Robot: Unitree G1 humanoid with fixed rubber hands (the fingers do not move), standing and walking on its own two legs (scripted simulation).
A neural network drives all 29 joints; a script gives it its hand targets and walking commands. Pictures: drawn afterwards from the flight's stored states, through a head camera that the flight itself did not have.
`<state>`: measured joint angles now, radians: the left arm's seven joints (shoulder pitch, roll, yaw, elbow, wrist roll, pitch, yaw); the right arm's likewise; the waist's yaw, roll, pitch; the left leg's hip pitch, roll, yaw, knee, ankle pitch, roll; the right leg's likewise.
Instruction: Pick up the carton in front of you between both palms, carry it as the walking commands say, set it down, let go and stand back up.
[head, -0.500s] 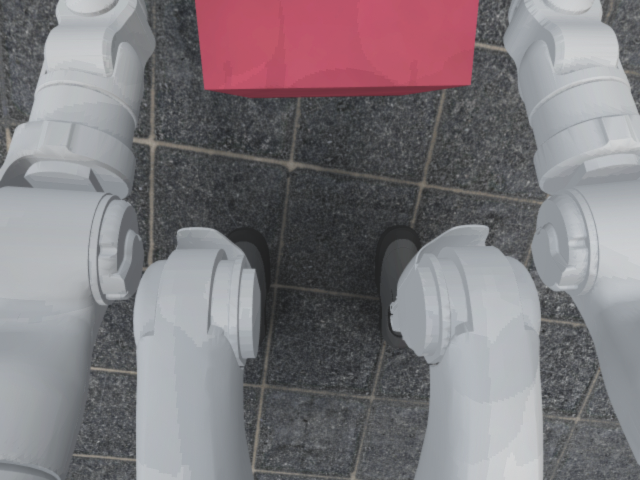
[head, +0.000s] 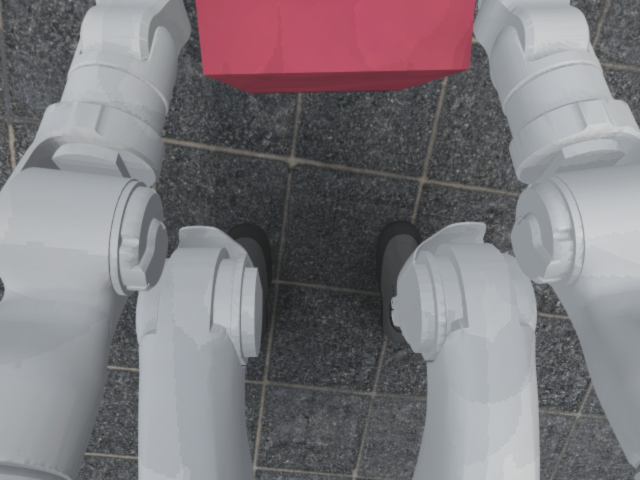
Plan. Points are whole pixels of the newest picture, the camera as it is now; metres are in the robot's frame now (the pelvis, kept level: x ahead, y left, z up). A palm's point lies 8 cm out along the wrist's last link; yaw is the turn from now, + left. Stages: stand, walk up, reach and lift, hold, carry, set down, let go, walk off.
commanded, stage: reach and lift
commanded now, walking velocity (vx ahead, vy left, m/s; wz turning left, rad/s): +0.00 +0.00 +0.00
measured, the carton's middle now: out of the picture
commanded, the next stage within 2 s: none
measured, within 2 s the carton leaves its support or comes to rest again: leaves its support in 0.22 s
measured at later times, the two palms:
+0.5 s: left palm out of the picture +0.53 +0.15 -0.04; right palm out of the picture +0.53 -0.15 -0.04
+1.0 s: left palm out of the picture +0.49 +0.15 +0.11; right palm out of the picture +0.49 -0.15 +0.11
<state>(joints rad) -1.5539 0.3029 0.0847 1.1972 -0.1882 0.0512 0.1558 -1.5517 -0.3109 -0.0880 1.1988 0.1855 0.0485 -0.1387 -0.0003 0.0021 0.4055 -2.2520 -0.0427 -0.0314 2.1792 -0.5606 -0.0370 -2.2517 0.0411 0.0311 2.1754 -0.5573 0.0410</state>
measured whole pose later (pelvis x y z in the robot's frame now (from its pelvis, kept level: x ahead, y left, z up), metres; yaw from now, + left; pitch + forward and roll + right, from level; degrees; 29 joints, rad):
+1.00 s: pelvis +0.02 +0.00 +0.16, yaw +0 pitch +41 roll +0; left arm -0.95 -0.02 0.46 0.66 0.20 0.38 0.05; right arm -0.94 0.03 -0.46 0.64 -0.22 0.39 -0.03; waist 0.00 0.00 -0.20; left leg -1.86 -0.11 -0.09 1.63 -0.49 -0.06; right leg -1.86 0.10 0.09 1.63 -0.49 0.06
